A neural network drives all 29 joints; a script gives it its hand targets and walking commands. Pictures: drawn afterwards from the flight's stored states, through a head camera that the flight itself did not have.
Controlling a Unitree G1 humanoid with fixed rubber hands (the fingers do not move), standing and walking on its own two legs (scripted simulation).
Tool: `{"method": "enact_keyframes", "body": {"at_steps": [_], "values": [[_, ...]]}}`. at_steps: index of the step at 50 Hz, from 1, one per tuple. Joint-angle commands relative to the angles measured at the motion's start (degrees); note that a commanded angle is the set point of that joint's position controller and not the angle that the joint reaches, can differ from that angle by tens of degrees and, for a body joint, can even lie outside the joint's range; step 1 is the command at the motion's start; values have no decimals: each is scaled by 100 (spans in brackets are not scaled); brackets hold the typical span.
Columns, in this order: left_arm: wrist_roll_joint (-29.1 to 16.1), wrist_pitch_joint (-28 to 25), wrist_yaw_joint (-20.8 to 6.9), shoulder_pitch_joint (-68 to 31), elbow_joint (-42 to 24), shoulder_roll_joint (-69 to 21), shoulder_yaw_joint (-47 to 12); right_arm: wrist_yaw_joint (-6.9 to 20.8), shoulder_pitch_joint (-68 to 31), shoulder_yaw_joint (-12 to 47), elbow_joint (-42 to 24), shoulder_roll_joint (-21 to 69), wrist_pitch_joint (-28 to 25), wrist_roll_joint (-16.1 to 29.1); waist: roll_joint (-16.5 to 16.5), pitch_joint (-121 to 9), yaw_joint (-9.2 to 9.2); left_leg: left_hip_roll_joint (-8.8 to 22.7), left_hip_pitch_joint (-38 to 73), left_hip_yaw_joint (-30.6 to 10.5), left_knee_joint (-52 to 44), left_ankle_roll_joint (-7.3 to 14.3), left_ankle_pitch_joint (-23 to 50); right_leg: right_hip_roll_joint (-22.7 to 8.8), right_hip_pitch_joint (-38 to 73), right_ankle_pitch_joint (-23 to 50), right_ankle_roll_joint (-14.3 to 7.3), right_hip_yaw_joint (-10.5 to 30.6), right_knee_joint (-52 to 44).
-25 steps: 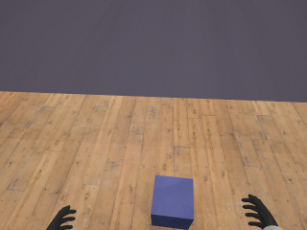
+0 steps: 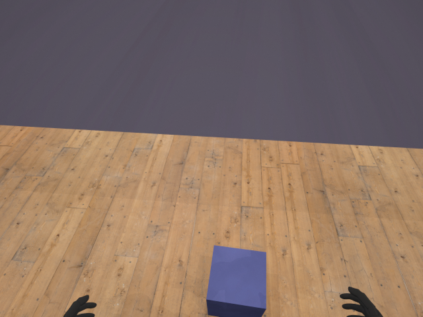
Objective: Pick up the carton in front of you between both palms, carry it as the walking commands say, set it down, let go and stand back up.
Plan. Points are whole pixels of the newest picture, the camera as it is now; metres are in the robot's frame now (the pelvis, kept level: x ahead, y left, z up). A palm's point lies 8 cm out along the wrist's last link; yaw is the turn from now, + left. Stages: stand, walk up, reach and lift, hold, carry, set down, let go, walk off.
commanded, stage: stand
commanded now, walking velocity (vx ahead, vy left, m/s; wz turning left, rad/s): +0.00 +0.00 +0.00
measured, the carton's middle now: (236, 284) +0.37 -0.07 -0.65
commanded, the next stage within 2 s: none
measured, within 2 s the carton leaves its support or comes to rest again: neither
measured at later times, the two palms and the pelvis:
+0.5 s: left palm out of the picture +0.08 +0.31 -0.09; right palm out of the picture +0.09 -0.30 -0.10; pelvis -0.02 +0.00 +0.01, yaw +0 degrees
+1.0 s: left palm out of the picture +0.07 +0.31 -0.09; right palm out of the picture +0.07 -0.30 -0.10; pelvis -0.03 +0.00 +0.01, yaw +0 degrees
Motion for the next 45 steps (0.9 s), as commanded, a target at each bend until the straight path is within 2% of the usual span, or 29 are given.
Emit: {"method": "enact_keyframes", "body": {"at_steps": [1, 23, 45], "values": [[-13, -69, 14, -216, -196, 940, 208, -28, -160, -180, -217, -839, -94, 0, -77, -265, 2, 561, -207, -408, -320, 10, 1843, -742, 414, 1867, 48, 691, -335], [-56, -75, -42, -387, 391, 1086, 159, -2, -266, -109, 479, -1021, -150, 21, -108, -33, 17, 629, -201, -499, -785, 49, 1279, -804, 444, 1207, 26, 781, -761], [-92, -83, -54, -454, 730, 1214, 68, 27, -345, -70, 887, -1137, -147, 63, -102, -18, 12, 684, -123, -524, -927, 77, 1327, -856, 490, 1206, 13, 808, -881]]}}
